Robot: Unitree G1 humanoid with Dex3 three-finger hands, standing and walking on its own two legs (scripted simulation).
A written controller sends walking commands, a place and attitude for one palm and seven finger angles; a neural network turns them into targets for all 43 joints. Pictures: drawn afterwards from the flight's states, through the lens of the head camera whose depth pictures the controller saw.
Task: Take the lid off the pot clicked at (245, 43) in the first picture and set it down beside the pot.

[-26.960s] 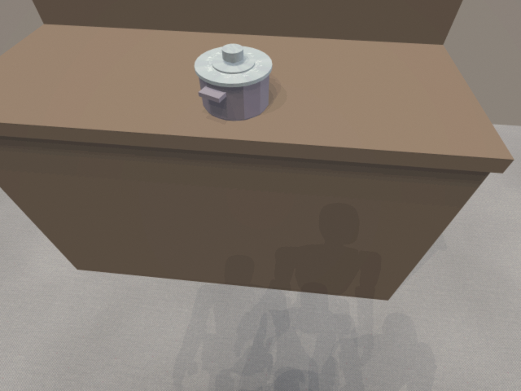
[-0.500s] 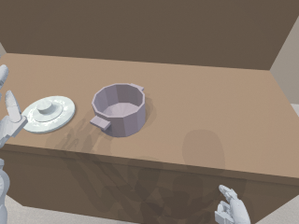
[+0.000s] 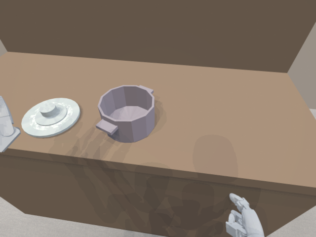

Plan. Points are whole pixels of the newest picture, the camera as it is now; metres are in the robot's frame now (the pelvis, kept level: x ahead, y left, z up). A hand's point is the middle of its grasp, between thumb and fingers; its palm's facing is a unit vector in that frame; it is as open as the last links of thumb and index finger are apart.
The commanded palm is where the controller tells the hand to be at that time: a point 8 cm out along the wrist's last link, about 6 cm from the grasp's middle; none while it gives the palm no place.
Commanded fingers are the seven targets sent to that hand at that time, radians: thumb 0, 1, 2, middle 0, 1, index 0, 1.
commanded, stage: step back with the hand held close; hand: left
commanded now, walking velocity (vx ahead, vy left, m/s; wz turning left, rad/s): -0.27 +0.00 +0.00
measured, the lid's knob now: (48, 109) +0.42 +0.40 +0.07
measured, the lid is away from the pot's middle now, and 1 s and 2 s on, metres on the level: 0.25 0.25 0.25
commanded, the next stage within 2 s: stop stepping back and stand still in 1.16 s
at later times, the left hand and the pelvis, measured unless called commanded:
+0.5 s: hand (5, 158) +0.15 +0.24 +0.25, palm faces +0.41 -0.79 -0.46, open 7.4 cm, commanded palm +0.09 +0.30 +0.25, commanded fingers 0.00 0.90 0.90 -0.20 -0.30 -0.20 -0.30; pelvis -0.05 +0.02 -0.02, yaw -1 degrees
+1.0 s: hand out of the picture +0.07 +0.25 +0.25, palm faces +0.35 -0.83 -0.44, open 7.4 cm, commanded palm +0.02 +0.33 +0.25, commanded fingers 0.00 0.90 0.90 -0.20 -0.30 -0.20 -0.30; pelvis -0.13 +0.05 -0.02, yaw -3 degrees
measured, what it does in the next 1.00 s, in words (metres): walks backwards: right foot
